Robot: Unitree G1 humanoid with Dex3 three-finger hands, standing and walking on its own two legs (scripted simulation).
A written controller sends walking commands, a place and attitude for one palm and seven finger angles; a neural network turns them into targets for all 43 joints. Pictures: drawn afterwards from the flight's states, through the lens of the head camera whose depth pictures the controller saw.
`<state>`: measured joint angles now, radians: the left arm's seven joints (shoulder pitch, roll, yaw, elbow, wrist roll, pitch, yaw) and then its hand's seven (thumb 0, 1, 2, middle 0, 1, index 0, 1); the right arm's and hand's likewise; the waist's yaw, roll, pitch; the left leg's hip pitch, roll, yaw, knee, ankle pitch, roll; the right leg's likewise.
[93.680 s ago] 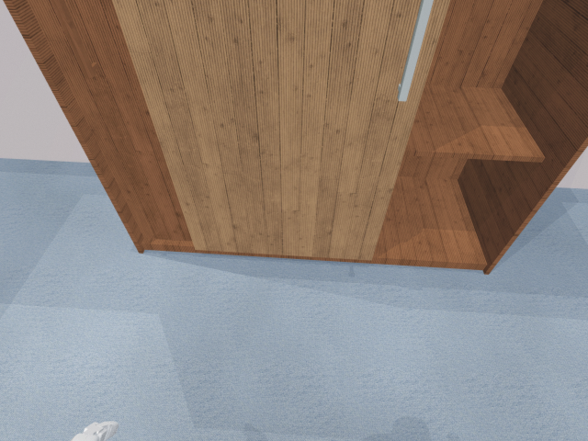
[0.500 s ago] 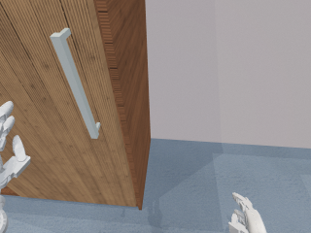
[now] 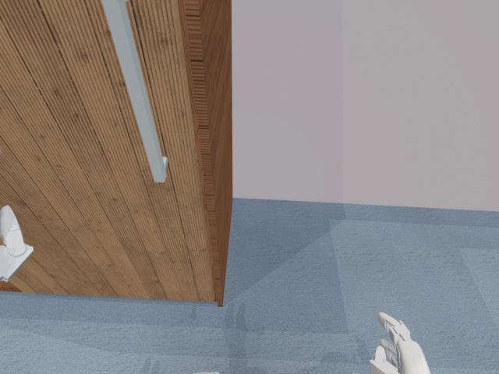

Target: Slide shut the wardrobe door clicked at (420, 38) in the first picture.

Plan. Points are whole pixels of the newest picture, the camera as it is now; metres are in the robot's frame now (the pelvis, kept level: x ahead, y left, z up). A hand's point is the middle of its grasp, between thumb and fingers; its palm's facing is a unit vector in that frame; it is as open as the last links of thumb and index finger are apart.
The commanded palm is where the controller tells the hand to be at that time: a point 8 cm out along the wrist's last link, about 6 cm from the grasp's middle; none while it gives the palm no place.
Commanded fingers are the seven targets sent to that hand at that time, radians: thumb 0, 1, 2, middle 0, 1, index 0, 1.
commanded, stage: step back with the hand held close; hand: left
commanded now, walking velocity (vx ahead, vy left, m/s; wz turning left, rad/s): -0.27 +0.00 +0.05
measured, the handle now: (145, 102) +0.46 +0.21 +0.20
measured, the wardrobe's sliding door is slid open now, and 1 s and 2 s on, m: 0.01 0.01 0.01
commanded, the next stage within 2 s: stop stepping back and stand still in 0.72 s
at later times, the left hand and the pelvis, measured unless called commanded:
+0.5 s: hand out of the picture +0.12 +0.26 +0.19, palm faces +0.45 -0.81 -0.38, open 7.4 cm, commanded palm +0.06 +0.30 +0.20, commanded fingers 0.00 0.90 0.90 -0.20 -0.30 -0.20 -0.30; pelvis -0.08 +0.00 +0.00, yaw +1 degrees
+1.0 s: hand out of the picture +0.02 +0.31 +0.19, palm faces +0.41 -0.87 -0.29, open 7.4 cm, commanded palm -0.04 +0.35 +0.20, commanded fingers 0.00 0.90 0.90 -0.20 -0.30 -0.20 -0.30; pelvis -0.19 +0.06 +0.00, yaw -4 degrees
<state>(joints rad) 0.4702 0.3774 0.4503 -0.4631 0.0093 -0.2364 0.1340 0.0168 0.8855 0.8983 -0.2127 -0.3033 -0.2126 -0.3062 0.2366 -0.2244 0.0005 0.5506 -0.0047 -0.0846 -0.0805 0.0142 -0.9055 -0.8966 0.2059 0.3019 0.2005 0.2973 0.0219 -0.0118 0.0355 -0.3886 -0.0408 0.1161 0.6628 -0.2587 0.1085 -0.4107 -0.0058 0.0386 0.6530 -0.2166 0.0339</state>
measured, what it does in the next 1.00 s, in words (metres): walks backwards: right foot, then right foot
